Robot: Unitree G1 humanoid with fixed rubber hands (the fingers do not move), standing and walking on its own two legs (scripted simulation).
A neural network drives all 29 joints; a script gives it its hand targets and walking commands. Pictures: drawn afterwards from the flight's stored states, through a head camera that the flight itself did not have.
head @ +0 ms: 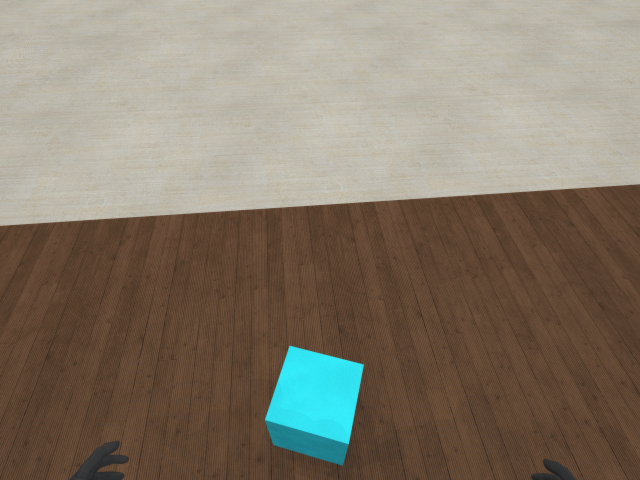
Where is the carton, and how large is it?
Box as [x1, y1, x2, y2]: [265, 346, 363, 465]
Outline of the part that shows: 289,346 265,418 273,444 342,465 348,444 363,364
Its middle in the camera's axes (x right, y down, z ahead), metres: -0.01 +0.48 +1.08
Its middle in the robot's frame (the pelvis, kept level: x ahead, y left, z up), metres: +0.40 +0.03 -0.66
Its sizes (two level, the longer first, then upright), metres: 0.210 0.200 0.250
